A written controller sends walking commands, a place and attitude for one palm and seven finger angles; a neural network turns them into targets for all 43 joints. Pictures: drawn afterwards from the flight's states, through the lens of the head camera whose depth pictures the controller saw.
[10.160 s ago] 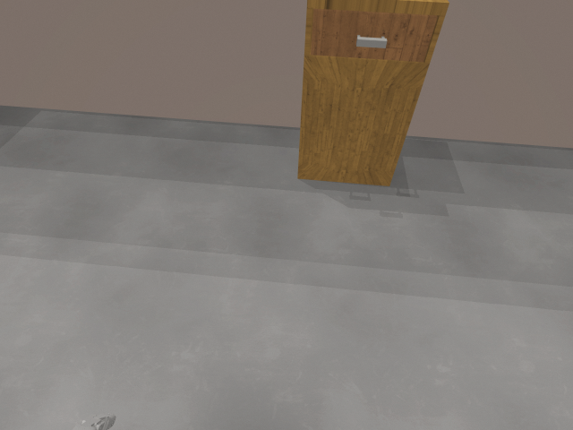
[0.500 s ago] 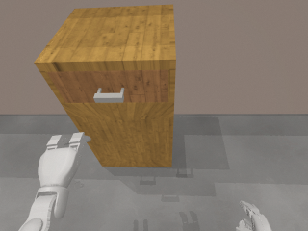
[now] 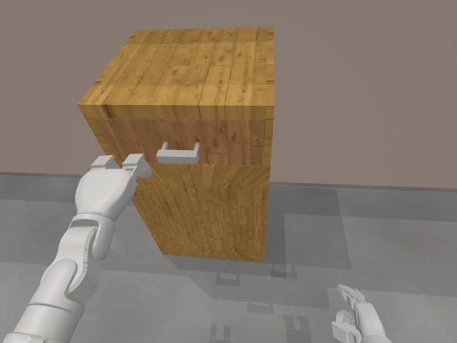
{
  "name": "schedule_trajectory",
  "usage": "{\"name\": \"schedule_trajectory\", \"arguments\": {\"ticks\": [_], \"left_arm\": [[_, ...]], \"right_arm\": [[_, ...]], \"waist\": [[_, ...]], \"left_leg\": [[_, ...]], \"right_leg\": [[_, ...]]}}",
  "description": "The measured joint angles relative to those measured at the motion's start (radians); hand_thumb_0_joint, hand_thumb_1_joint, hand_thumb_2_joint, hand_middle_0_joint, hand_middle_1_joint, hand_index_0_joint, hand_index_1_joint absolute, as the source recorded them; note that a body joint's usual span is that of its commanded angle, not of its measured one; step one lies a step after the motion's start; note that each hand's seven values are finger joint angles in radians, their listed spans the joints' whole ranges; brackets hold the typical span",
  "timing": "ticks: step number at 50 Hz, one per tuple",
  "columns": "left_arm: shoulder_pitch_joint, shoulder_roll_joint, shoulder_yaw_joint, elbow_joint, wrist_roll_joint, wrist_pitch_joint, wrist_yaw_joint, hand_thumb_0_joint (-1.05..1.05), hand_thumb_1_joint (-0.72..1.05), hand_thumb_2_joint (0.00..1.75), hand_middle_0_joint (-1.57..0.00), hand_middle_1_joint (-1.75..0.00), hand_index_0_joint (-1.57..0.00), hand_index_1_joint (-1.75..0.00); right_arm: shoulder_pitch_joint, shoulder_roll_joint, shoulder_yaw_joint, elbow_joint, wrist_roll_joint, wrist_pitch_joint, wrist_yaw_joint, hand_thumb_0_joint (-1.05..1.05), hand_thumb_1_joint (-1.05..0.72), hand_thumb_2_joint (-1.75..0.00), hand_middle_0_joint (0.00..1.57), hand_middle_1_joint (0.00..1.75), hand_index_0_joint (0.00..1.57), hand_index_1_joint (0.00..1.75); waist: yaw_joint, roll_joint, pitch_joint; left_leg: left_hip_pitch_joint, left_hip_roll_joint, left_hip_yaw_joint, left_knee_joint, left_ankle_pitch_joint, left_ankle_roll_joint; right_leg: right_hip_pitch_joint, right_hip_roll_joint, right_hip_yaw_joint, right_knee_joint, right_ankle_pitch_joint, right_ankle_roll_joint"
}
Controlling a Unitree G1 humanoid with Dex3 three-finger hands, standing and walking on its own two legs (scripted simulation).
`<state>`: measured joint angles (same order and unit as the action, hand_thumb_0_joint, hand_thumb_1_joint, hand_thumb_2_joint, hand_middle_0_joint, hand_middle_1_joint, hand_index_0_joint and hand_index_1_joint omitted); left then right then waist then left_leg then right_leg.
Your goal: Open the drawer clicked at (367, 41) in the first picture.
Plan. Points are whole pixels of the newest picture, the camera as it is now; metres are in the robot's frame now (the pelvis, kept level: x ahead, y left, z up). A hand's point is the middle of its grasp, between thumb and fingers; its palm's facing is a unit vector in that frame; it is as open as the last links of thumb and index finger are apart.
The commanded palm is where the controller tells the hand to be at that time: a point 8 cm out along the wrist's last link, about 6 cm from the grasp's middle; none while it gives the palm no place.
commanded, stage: raise the hand with hooked fingers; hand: left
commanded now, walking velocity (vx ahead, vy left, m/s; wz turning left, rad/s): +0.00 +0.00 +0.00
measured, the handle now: (179, 151) +0.56 +0.23 -0.03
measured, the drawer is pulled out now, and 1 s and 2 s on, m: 0.00 0.00 0.00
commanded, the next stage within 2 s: move the hooked fingers above the handle in 0.38 s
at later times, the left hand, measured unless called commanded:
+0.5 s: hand (126, 204) +0.31 +0.24 +0.08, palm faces +0.06 -0.06 -1.00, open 13.8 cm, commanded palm +0.28 +0.23 +0.13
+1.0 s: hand (145, 185) +0.37 +0.22 +0.06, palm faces +0.01 -0.03 -1.00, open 13.8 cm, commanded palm +0.34 +0.23 +0.12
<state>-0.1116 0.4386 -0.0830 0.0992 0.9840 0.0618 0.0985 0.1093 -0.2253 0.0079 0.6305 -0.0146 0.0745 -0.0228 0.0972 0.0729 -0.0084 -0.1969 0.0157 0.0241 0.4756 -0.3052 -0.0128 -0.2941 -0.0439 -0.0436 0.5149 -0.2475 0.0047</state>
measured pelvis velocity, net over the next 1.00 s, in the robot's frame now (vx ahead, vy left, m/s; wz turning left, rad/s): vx -0.01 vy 0.00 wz -0.01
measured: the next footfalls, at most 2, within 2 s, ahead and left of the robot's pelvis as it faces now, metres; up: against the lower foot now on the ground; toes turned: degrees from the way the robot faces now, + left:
none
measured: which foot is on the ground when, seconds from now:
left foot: down 0.00-1.00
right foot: down 0.00-1.00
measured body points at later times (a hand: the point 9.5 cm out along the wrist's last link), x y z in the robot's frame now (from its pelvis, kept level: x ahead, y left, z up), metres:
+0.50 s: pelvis +0.00 +0.00 +0.00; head +0.02 -0.04 +0.45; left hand +0.30 +0.24 +0.13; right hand +0.19 -0.23 -0.11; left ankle -0.04 +0.13 -0.74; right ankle +0.01 -0.12 -0.74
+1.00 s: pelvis -0.01 +0.00 +0.00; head +0.03 -0.03 +0.45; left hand +0.36 +0.22 +0.12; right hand +0.14 -0.25 -0.13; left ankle -0.04 +0.13 -0.74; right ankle +0.01 -0.12 -0.74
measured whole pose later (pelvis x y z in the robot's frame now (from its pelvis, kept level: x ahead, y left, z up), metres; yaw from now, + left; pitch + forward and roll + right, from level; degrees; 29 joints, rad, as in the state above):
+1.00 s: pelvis -0.01 +0.00 +0.00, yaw -1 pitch +5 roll +1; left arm -0.38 0.42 -0.09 0.46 1.02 -0.01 0.15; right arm 0.20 -0.25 -0.04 0.67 0.00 0.07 -0.03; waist 0.04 0.05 -0.03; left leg -0.28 0.02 0.04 0.48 -0.29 -0.01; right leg -0.39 -0.04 -0.03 0.53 -0.23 0.00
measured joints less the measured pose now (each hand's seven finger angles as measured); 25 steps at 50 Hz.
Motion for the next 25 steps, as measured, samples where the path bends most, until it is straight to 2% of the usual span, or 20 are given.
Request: {"name": "schedule_trajectory", "arguments": {"ticks": [8,15,20,25], "left_arm": [[-0.004,0.003,0.027,0.009,-0.022,-0.025,-0.035,0.0,-0.49,0.3,-0.32,-1.2,-0.32,-1.2],[0.03,-0.003,0.026,-0.01,-0.01,-0.067,0.012,0.0,-0.49,0.3,-0.32,-1.2,-0.32,-1.2],[0.02,-0.005,0.025,0.009,-0.01,-0.046,0.044,0.0,-0.49,0.3,-0.32,-1.2,-0.32,-1.2],[0.006,-0.008,0.015,0.023,-0.009,-0.016,0.028,0.0,-0.49,0.3,-0.32,-1.2,-0.32,-1.2]], "right_arm": [[0.033,-0.027,-0.019,0.006,0.006,0.013,0.009,0.01,-0.91,-0.9,0.2,0.3,0.2,0.3],[0.051,-0.041,-0.04,0.013,0.006,0.006,0.008,0.01,-0.91,-0.9,0.2,0.3,0.2,0.3],[0.043,-0.037,-0.044,0.023,0.013,0.002,0.007,0.01,-0.91,-0.9,0.2,0.3,0.2,0.3],[0.026,-0.03,-0.035,0.018,0.014,0.002,0.005,0.01,-0.91,-0.9,0.2,0.3,0.2,0.3]], "waist": [[-0.013,0.005,0.0],[-0.013,-0.002,0.005],[-0.011,-0.003,0.001],[-0.012,0.0,-0.001]], "left_leg": [[0.006,0.0,0.011,-0.031,0.014,0.001],[-0.002,0.001,0.012,-0.031,0.016,0.0],[-0.003,0.0,0.011,-0.031,0.018,0.0],[0.003,-0.001,0.01,-0.036,0.022,0.0]], "right_leg": [[-0.003,0.003,0.01,-0.023,0.014,0.001],[-0.012,0.003,0.012,-0.02,0.014,0.0],[-0.012,0.003,0.01,-0.021,0.016,-0.001],[-0.006,0.002,0.01,-0.025,0.019,-0.001]]}}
